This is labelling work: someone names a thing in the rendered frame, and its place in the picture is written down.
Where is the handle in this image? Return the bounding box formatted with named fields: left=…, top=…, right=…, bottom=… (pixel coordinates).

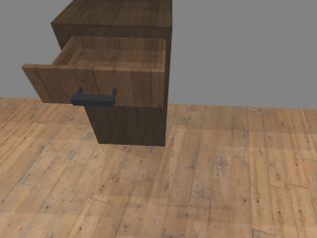
left=70, top=87, right=117, bottom=107

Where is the drawer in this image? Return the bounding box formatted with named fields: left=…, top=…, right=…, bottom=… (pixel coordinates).
left=22, top=36, right=166, bottom=108

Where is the cabinet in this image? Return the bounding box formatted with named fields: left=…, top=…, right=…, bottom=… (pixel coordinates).
left=51, top=0, right=172, bottom=147

